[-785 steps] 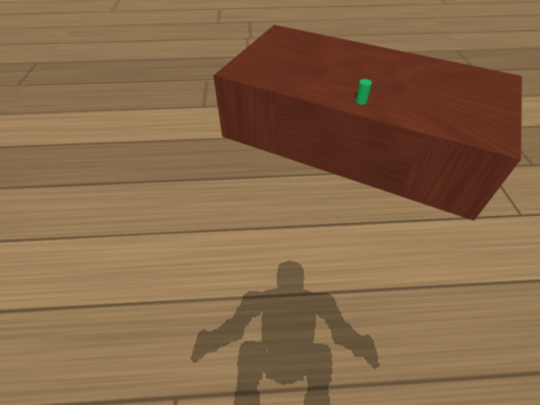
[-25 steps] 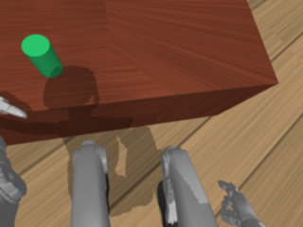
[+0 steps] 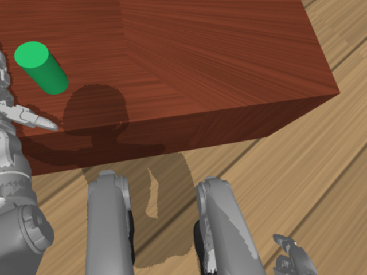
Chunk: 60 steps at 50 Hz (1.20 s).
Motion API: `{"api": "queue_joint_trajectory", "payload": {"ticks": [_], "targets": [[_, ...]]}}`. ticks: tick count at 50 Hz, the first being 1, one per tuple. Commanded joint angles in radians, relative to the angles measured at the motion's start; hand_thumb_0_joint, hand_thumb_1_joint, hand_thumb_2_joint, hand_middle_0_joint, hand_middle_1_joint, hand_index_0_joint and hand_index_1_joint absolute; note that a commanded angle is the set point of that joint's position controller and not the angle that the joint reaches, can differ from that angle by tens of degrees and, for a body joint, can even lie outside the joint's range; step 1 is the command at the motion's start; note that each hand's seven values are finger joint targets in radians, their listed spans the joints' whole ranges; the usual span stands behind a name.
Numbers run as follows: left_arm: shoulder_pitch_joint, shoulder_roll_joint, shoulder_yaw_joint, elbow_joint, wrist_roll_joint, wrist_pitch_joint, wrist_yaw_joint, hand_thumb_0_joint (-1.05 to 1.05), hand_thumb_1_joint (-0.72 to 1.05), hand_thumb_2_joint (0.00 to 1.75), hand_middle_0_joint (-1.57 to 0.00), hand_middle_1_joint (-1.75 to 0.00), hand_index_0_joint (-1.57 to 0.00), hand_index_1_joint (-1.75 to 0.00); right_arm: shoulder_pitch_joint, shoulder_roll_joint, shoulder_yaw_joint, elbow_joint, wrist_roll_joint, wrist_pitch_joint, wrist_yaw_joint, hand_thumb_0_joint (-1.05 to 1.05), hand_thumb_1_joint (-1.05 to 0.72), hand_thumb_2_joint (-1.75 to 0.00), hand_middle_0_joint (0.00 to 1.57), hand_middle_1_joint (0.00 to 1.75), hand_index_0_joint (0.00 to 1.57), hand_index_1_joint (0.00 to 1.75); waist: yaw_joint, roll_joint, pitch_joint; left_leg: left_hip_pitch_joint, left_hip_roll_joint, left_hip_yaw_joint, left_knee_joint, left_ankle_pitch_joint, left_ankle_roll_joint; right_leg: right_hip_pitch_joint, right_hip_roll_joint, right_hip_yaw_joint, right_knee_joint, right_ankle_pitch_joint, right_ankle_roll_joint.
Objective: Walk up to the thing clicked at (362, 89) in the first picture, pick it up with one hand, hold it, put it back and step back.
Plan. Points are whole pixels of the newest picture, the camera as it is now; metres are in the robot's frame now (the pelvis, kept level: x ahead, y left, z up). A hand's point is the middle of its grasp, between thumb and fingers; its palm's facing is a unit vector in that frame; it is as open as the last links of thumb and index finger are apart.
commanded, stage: rest palm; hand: left
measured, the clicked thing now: (44, 70) +0.49 +0.29 +0.00
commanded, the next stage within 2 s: close in 0.18 s
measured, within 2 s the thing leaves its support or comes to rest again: leaves its support in 1.64 s
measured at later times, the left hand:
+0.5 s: hand (34, 89) +0.45 +0.30 -0.01, palm faces +0.31 -0.95 +0.00, open 16.9 cm
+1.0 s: hand (31, 85) +0.46 +0.31 -0.01, palm faces +0.30 -0.95 +0.00, open 12.5 cm
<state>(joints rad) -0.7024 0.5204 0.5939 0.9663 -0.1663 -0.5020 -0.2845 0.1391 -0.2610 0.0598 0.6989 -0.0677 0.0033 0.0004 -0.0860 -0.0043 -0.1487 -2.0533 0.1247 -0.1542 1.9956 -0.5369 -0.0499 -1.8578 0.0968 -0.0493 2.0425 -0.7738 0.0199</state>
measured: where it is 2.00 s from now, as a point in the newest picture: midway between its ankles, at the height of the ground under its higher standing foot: (166, 255)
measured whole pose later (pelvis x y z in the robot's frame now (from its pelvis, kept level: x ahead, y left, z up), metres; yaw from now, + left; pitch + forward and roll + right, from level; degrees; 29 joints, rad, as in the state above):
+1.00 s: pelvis -0.01 +0.00 -0.02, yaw -1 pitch +32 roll -6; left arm -0.75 0.54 0.55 0.94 -0.16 -0.51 -0.25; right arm 0.11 -0.26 0.07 0.67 -0.07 0.05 0.01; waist -0.08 -0.02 -0.11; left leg -2.09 0.12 -0.17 2.05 -0.53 -0.05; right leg -1.89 0.11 -0.06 2.10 -0.77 0.02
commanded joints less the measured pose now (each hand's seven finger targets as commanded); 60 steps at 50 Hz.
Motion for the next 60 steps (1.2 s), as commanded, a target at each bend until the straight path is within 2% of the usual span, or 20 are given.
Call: {"api": "queue_joint_trajectory", "payload": {"ticks": [1, 4, 7, 11, 14, 17, 20, 27, 32, 33, 34, 36, 39, 40, 44, 53, 55, 56, 58, 60], "targets": [[-0.291, 0.224, -0.013, -0.288, -0.019, -0.081, 0.012, 0.0, -0.56, 0.03, -0.02, -0.05, -0.04, -0.03, 0.098, -0.18, -0.076, -0.046, -0.004, -0.011, -0.002, 0.0, -0.92, -0.9, 0.2, 0.3, 0.2, 0.3, 0.019, 0.163, -0.604, 0.603, -0.018, 0.07, -0.165, 0.073, 0.061, 0.155, -0.005, -0.021, -0.31, 0.222, -0.047], [-0.311, 0.241, -0.017, -0.338, -0.012, -0.087, 0.025, 0.0, -0.56, 0.02, -0.03, -0.05, -0.05, -0.03, 0.106, -0.182, -0.085, -0.033, -0.008, -0.008, 0.0, 0.0, -0.93, -0.9, 0.2, 0.3, 0.2, 0.3, 0.031, 0.209, -0.673, 0.675, -0.015, 0.067, -0.169, 0.098, 0.058, 0.168, -0.003, -0.023, -0.305, 0.241, -0.051], [-0.272, 0.173, -0.046, -0.287, -0.01, -0.081, 0.036, 0.0, -0.6, 0.04, -0.04, -0.03, -0.04, -0.02, 0.108, -0.18, -0.088, -0.017, -0.014, -0.001, 0.001, 0.0, -0.92, -0.9, 0.2, 0.3, 0.2, 0.3, 0.017, 0.204, -0.65, 0.7, -0.014, 0.064, -0.162, 0.126, 0.059, 0.144, -0.002, -0.03, -0.302, 0.267, -0.05], [-0.218, 0.183, -0.025, -0.288, -0.005, -0.077, 0.056, 0.0, -0.61, 0.02, -0.05, -0.02, -0.06, -0.02, 0.097, -0.185, -0.089, -0.024, -0.015, 0.009, 0.005, 0.0, -0.93, -0.91, 0.2, 0.3, 0.2, 0.3, 0.043, 0.185, -0.64, 0.692, -0.015, 0.065, -0.157, 0.159, 0.061, 0.158, -0.003, -0.035, -0.297, 0.292, -0.05], [-0.197, 0.146, -0.039, -0.28, -0.009, -0.084, 0.063, 0.0, -0.61, 0.04, -0.05, -0.02, -0.05, -0.02, 0.083, -0.18, -0.087, -0.033, -0.015, 0.017, 0.01, 0.0, -0.92, -0.91, 0.2, 0.3, 0.2, 0.3, 0.034, 0.155, -0.617, 0.667, -0.013, 0.062, -0.15, 0.166, 0.063, 0.157, 0.0, -0.042, -0.29, 0.3, -0.048], [-0.209, 0.2, -0.007, -0.276, -0.005, -0.095, 0.07, 0.0, -0.47, 0.08, -0.17, -0.12, -0.18, -0.11, 0.066, -0.178, -0.082, -0.046, -0.015, 0.018, 0.01, 0.0, -0.92, -0.9, 0.2, 0.3, 0.2, 0.3, 0.037, 0.116, -0.601, 0.592, -0.013, 0.07, -0.13, 0.149, 0.071, 0.192, 0.0, -0.025, -0.299, 0.295, -0.039], [-0.244, 0.191, -0.023, -0.278, -0.008, -0.107, 0.061, 0.0, -0.47, 0.13, -0.21, -0.18, -0.22, -0.16, 0.062, -0.176, -0.076, -0.054, -0.016, 0.021, 0.014, 0.0, -0.93, -0.9, 0.2, 0.3, 0.2, 0.3, 0.019, 0.106, -0.609, 0.589, -0.01, 0.065, -0.125, 0.135, 0.072, 0.184, 0.003, -0.027, -0.29, 0.282, -0.039], [-0.296, 0.247, -0.014, -0.234, 0.0, -0.089, 0.05, 0.0, -0.46, 0.17, -0.3, -0.25, -0.31, -0.24, 0.063, -0.19, -0.073, -0.074, -0.018, 0.029, 0.01, 0.0, -0.93, -0.9, 0.2, 0.3, 0.2, 0.3, 0.023, 0.155, -0.596, 0.591, -0.009, 0.067, -0.142, 0.028, 0.061, 0.134, 0.006, -0.031, -0.289, 0.177, -0.05], [-0.301, 0.25, -0.019, -0.211, -0.002, -0.068, 0.038, 0.0, -0.4, 0.23, -0.4, -0.34, -0.42, -0.32, 0.07, -0.2, -0.069, -0.084, -0.012, 0.033, 0.002, 0.0, -0.93, -0.9, 0.2, 0.3, 0.2, 0.3, 0.012, 0.175, -0.586, 0.587, -0.012, 0.053, -0.152, -0.006, 0.057, 0.107, 0.005, -0.049, -0.272, 0.159, -0.055], [-0.298, 0.271, -0.009, -0.24, -0.007, -0.068, 0.035, 0.0, -0.39, 0.25, -0.43, -0.36, -0.45, -0.35, 0.064, -0.197, -0.065, -0.089, -0.009, 0.032, 0.0, 0.0, -0.93, -0.9, 0.2, 0.3, 0.2, 0.3, 0.023, 0.164, -0.597, 0.577, -0.013, 0.059, -0.146, 0.01, 0.059, 0.132, 0.005, -0.039, -0.276, 0.17, -0.052], [-0.324, 0.257, -0.025, -0.238, -0.009, -0.066, 0.032, 0.0, -0.39, 0.26, -0.44, -0.38, -0.46, -0.36, 0.063, -0.194, -0.064, -0.091, -0.008, 0.032, -0.001, 0.0, -0.93, -0.9, 0.2, 0.3, 0.2, 0.3, 0.01, 0.172, -0.588, 0.563, -0.015, 0.063, -0.143, -0.005, 0.06, 0.125, 0.003, -0.034, -0.283, 0.158, -0.052], [-0.313, 0.266, -0.01, -0.23, -0.015, -0.057, 0.031, 0.0, -0.37, 0.29, -0.49, -0.42, -0.51, -0.41, 0.071, -0.196, -0.065, -0.086, -0.003, 0.031, -0.004, 0.0, -0.93, -0.9, 0.2, 0.3, 0.2, 0.3, 0.017, 0.159, -0.584, 0.562, -0.015, 0.061, -0.143, 0.005, 0.06, 0.12, 0.005, -0.037, -0.279, 0.164, -0.051], [-0.29, 0.231, -0.024, -0.2, -0.017, -0.051, 0.035, 0.0, -0.32, 0.35, -0.55, -0.49, -0.57, -0.47, 0.081, -0.194, -0.063, -0.085, -0.003, 0.03, -0.003, 0.0, -0.93, -0.9, 0.2, 0.3, 0.2, 0.3, 0.005, 0.138, -0.563, 0.536, -0.014, 0.064, -0.127, 0.025, 0.064, 0.137, 0.006, -0.036, -0.282, 0.185, -0.048], [-0.323, 0.268, -0.012, -0.242, -0.012, -0.056, 0.04, 0.0, -0.33, 0.35, -0.55, -0.49, -0.57, -0.47, 0.087, -0.195, -0.063, -0.084, -0.003, 0.03, -0.004, 0.0, -0.93, -0.9, 0.2, 0.3, 0.2, 0.3, 0.013, 0.147, -0.587, 0.538, -0.015, 0.067, -0.125, 0.031, 0.064, 0.142, 0.006, -0.034, -0.279, 0.188, -0.048], [-0.329, 0.253, -0.029, -0.195, -0.01, -0.056, 0.037, 0.0, -0.25, 0.44, -0.63, -0.57, -0.65, -0.55, 0.084, -0.196, -0.06, -0.082, -0.001, 0.031, -0.003, 0.0, -0.92, -0.9, 0.2, 0.3, 0.2, 0.3, -0.008, 0.13, -0.553, 0.516, -0.012, 0.064, -0.117, 0.009, 0.066, 0.127, 0.007, -0.035, -0.277, 0.173, -0.047], [-0.369, 0.261, -0.046, -0.191, 0.001, -0.045, 0.039, 0.0, -0.06, 0.65, -0.86, -0.8, -0.88, -0.79, 0.099, -0.204, -0.061, -0.077, -0.005, 0.034, -0.004, 0.0, -0.91, -0.89, 0.2, 0.3, 0.2, 0.3, -0.007, 0.169, -0.56, 0.548, -0.011, 0.056, -0.129, -0.022, 0.06, 0.106, 0.008, -0.046, -0.27, 0.145, -0.051], [-0.35, 0.28, -0.025, -0.198, 0.002, -0.043, 0.043, 0.0, -0.03, 0.67, -0.9, -0.84, -0.93, -0.82, 0.099, -0.206, -0.061, -0.076, -0.005, 0.036, -0.003, 0.0, -0.91, -0.89, 0.2, 0.3, 0.2, 0.3, 0.009, 0.175, -0.565, 0.557, -0.01, 0.051, -0.135, -0.028, 0.057, 0.088, 0.006, -0.053, -0.257, 0.141, -0.054], [-0.351, 0.279, -0.026, -0.22, 0.0, -0.043, 0.044, 0.0, 0.0, 0.69, -0.93, -0.86, -0.95, -0.84, 0.088, -0.201, -0.059, -0.081, -0.003, 0.037, -0.002, 0.0, -0.91, -0.89, 0.2, 0.3, 0.2, 0.3, 0.019, 0.19, -0.567, 0.565, -0.011, 0.05, -0.143, -0.031, 0.054, 0.083, 0.007, -0.054, -0.25, 0.137, -0.057], [-0.335, 0.239, -0.043, -0.217, -0.012, -0.035, 0.04, 0.0, 0.04, 0.75, -0.99, -0.93, -1.02, -0.91, 0.079, -0.206, -0.064, -0.091, 0.0, 0.038, -0.005, 0.0, -0.91, -0.89, 0.2, 0.3, 0.2, 0.3, 0.006, 0.189, -0.569, 0.574, -0.012, 0.045, -0.149, -0.042, 0.054, 0.074, 0.007, -0.059, -0.255, 0.13, -0.058], [-0.328, 0.261, -0.037, -0.249, -0.003, -0.032, 0.042, 0.0, 0.14, 0.83, -1.06, -1.0, -1.08, -0.98, 0.091, -0.207, -0.067, -0.084, 0.0, 0.037, -0.005, 0.0, -0.91, -0.89, 0.2, 0.3, 0.2, 0.3, 0.018, 0.195, -0.612, 0.602, -0.013, 0.051, -0.138, 0.016, 0.057, 0.099, 0.008, -0.054, -0.255, 0.181, -0.057]]}}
